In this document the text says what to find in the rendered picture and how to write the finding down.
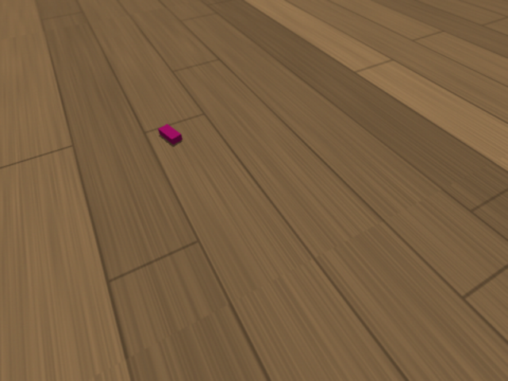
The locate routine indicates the small box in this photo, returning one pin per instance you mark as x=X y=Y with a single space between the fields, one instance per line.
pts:
x=170 y=134

